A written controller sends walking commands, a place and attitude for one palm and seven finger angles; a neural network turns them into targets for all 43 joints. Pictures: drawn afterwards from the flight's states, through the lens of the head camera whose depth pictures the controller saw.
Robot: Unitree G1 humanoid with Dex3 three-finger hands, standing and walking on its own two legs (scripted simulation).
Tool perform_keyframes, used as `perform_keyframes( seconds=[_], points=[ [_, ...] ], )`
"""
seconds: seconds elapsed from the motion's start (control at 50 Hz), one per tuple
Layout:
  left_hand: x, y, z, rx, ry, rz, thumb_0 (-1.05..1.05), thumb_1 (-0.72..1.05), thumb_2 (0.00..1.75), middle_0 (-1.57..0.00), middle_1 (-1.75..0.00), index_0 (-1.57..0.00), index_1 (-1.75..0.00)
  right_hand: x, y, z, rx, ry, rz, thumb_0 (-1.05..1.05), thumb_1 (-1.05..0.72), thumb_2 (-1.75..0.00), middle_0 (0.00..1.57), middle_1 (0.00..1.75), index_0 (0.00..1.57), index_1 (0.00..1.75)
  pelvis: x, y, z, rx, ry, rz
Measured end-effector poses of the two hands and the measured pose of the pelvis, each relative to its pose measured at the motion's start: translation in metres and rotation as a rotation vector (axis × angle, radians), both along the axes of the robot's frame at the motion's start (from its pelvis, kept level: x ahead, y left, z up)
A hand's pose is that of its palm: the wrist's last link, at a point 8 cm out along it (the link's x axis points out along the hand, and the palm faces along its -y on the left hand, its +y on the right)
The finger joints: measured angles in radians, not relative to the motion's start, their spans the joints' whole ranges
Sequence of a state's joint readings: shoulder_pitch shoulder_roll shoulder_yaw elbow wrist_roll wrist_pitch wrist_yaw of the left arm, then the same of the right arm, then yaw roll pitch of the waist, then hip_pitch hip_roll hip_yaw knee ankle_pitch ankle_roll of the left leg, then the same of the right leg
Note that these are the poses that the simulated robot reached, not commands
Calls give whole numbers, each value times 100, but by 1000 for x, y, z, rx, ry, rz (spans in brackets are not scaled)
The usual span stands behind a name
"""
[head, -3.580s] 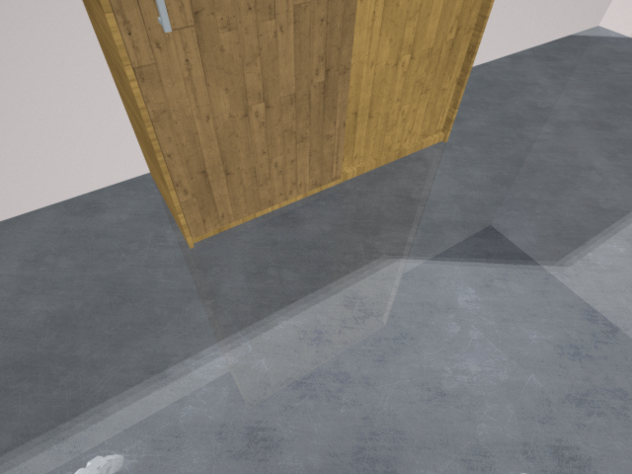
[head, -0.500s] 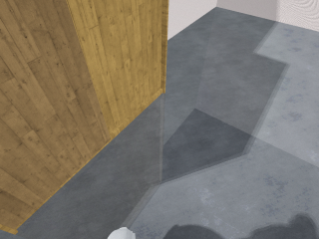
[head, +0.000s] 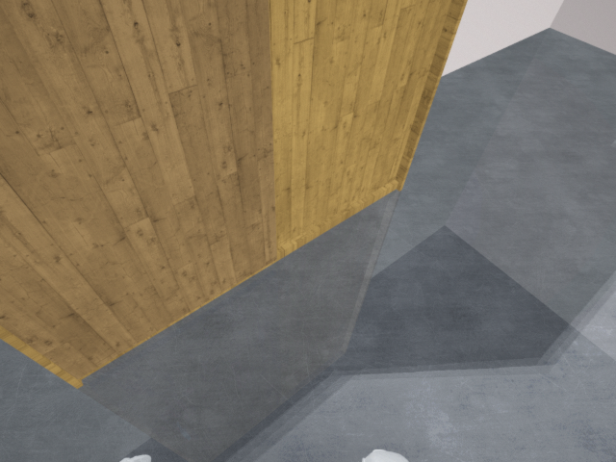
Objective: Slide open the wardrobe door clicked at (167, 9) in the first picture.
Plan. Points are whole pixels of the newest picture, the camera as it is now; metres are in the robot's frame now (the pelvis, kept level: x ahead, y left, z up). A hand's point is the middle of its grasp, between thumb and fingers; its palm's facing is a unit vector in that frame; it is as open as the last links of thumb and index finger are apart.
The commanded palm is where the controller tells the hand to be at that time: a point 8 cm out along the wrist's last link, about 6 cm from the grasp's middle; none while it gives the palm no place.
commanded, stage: turn to face it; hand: left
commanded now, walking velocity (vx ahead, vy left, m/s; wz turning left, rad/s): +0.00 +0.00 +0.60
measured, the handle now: out of the picture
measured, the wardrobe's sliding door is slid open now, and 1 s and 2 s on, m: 0.00 0.00 0.00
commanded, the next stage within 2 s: take the last steps up to it in 0.96 s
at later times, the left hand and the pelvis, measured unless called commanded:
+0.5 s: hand out of the picture -0.03 +0.14 -0.15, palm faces +0.34 -0.90 -0.26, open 7.4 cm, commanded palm none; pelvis -0.02 -0.06 +0.00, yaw +21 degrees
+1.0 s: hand out of the picture -0.08 +0.17 -0.16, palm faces +0.55 -0.78 -0.29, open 7.4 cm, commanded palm none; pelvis -0.04 -0.06 -0.01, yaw +33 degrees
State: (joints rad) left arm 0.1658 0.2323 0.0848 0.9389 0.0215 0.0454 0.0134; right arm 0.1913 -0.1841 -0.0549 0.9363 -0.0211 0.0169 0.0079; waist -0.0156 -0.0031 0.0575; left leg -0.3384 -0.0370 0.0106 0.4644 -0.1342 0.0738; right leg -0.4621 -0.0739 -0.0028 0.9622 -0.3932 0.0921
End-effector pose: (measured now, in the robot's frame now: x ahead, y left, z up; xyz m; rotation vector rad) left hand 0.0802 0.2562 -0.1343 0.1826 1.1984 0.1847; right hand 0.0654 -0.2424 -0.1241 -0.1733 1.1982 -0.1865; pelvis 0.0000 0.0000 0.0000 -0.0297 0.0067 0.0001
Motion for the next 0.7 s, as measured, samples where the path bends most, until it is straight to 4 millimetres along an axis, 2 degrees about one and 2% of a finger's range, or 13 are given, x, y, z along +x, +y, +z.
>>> perform_keyframes(
  seconds=[0.1,0.18,0.22,0.28,0.38,0.44,0.5,0.62,0.7],
  points=[
    [6,-14,10,29,-60,34,0,90,90,-20,-30,-20,-30,6,-20,-9,13,16,40,1,-90,-89,20,30,20,30,-3,-19,-3,10,0,66],
    [-2,-32,16,59,-113,70,0,90,90,-20,-30,-20,-30,10,-44,-23,27,34,79,1,-90,-89,20,30,20,30,-6,-41,-10,31,2,124],
    [-15,-41,19,72,-114,90,0,90,90,-20,-30,-20,-30,15,-54,-27,29,43,99,1,-90,-89,20,30,20,30,-9,-49,-10,32,-7,154],
    [-39,-52,26,74,-89,138,0,90,90,-20,-30,-20,-30,25,-65,-21,26,54,146,1,-91,-89,20,30,20,30,-10,-58,-3,50,-17,199],
    [-76,-66,25,59,-41,211,0,90,90,-20,-30,-20,-30,42,-71,-13,16,64,228,1,-91,-89,19,30,20,30,-12,-67,3,74,-20,275],
    [-100,-70,21,41,-14,264,0,90,90,-21,-30,-20,-30,56,-65,-11,3,78,289,1,-91,-89,19,30,20,30,-15,-67,3,79,-15,319],
    [-129,-71,14,22,22,322,0,90,90,-21,-30,-20,-30,74,-50,-9,-9,71,360,1,-91,-89,19,30,20,30,-19,-64,2,78,-7,360],
    [-197,-55,-13,-15,104,454,0,90,90,-21,-30,-21,-30,116,3,-3,-40,-42,511,1,-91,-89,19,30,20,30,-32,-43,-13,41,6,438],
    [-227,-43,-20,-15,161,514,0,90,90,-20,-30,-20,-30,124,32,7,-41,-101,573,1,-91,-89,19,30,20,30,-39,-38,-12,43,-2,465]
  ],
)
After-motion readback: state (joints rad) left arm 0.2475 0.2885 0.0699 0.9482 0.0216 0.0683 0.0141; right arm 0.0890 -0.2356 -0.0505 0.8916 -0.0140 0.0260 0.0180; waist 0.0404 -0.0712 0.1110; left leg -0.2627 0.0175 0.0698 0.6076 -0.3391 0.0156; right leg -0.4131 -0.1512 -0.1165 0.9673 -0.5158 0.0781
